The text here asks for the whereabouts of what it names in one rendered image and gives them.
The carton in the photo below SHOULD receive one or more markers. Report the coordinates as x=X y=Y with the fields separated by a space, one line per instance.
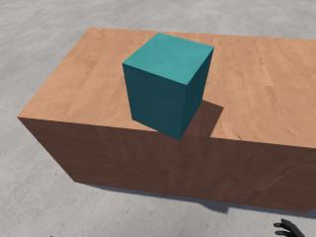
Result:
x=165 y=81

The right robot hand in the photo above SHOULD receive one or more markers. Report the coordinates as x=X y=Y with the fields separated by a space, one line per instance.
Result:
x=287 y=225

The pedestal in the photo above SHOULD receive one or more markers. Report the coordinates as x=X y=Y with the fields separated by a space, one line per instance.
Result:
x=252 y=140

